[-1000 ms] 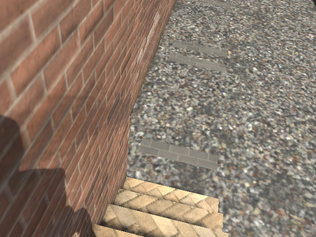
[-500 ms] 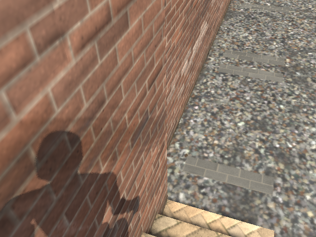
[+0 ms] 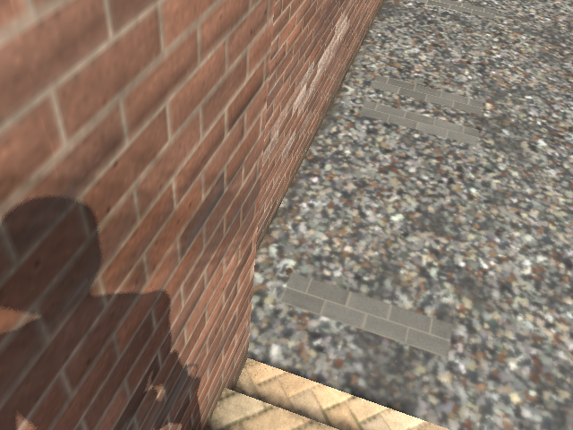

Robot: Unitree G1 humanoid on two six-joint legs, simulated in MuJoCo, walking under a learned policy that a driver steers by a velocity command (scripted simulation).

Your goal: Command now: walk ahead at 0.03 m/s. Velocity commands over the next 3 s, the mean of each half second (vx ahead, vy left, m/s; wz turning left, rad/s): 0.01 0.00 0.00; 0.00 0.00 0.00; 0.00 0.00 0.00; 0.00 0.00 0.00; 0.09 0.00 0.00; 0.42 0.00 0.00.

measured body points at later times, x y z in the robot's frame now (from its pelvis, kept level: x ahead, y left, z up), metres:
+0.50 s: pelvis +0.00 -0.06 +0.02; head +0.02 -0.06 +0.47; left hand +0.02 +0.18 -0.13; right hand +0.06 -0.32 -0.13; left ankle +0.01 +0.13 -0.72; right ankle -0.05 -0.20 -0.72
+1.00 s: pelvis +0.00 -0.05 +0.02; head +0.02 -0.04 +0.47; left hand +0.01 +0.21 -0.13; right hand +0.00 -0.30 -0.13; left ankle +0.01 +0.13 -0.72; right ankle -0.05 -0.20 -0.72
